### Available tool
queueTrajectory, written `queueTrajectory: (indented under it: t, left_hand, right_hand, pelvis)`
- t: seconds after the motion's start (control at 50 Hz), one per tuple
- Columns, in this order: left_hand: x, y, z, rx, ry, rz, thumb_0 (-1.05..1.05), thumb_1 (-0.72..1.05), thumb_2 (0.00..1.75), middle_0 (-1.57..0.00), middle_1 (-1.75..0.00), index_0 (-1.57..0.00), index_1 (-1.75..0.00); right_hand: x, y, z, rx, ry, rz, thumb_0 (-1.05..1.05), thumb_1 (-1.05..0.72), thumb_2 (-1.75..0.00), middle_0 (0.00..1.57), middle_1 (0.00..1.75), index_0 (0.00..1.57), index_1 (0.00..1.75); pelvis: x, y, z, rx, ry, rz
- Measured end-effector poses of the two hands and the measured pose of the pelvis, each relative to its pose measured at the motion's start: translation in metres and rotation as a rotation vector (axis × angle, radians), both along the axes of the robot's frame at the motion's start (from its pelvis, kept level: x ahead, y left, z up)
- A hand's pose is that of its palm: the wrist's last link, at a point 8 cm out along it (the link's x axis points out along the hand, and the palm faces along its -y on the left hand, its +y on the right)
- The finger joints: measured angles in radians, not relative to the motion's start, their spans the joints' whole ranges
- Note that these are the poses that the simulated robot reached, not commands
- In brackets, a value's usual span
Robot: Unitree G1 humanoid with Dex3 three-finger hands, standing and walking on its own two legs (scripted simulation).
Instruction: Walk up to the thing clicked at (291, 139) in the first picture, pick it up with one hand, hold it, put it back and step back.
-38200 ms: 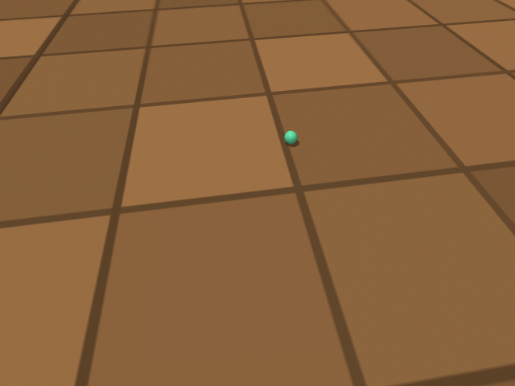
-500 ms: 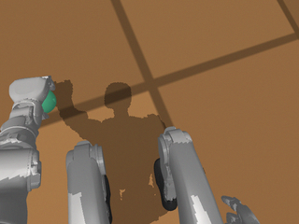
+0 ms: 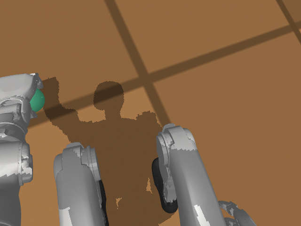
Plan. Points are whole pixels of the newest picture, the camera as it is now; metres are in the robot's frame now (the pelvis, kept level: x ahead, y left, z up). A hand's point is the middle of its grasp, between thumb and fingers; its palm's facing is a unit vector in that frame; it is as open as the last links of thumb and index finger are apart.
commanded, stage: lower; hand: left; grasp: from above
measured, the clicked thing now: (28, 99) +0.47 +0.28 -0.20
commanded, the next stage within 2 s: rest in 0.24 s
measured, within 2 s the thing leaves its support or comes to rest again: neither
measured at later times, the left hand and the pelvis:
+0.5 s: hand (36, 104) +0.46 +0.27 -0.23, palm faces -0.45 -0.07 -0.89, open 10.1 cm; pelvis +0.00 +0.00 -0.03, yaw -2 degrees
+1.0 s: hand (43, 104) +0.47 +0.27 -0.27, palm faces -0.44 -0.08 -0.89, open 10.1 cm; pelvis +0.01 +0.00 -0.05, yaw -5 degrees
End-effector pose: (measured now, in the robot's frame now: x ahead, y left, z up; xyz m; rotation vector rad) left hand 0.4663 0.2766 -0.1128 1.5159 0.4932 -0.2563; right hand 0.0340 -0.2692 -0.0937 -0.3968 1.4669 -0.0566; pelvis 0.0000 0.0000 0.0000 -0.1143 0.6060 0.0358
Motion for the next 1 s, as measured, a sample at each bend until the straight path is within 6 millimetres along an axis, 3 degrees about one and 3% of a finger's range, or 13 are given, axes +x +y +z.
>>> queueTrajectory:
  t: [0.32, 0.62, 1.0]
  left_hand:
    - [-0.001, -0.002, -0.047, -0.025, 0.009, -0.022, 0.00, -0.08, 0.60, -0.61, -0.75, -0.67, -0.72]
    - [0.008, -0.002, -0.071, -0.022, 0.006, 0.009, 0.00, -0.08, 0.60, -0.61, -0.75, -0.66, -0.73]
    - [0.013, -0.009, -0.097, -0.037, -0.016, -0.005, -0.01, -0.07, 0.57, -0.62, -0.74, -0.67, -0.71]
  right_hand:
    - [-0.002, -0.006, -0.015, -0.017, 0.026, 0.045, 0.00, -0.92, -0.90, 0.20, 0.30, 0.20, 0.30]
    - [-0.003, 0.002, -0.023, 0.005, 0.037, 0.077, 0.00, -0.91, -0.90, 0.20, 0.30, 0.20, 0.30]
    - [-0.015, 0.004, -0.014, 0.011, 0.078, 0.134, 0.00, -0.91, -0.90, 0.20, 0.30, 0.20, 0.30]
  pelvis:
    - [0.001, -0.002, -0.025, -0.013, -0.031, -0.013]
    - [0.005, 0.001, -0.038, -0.035, -0.041, -0.027]
    - [0.006, 0.003, -0.045, -0.062, -0.069, -0.044]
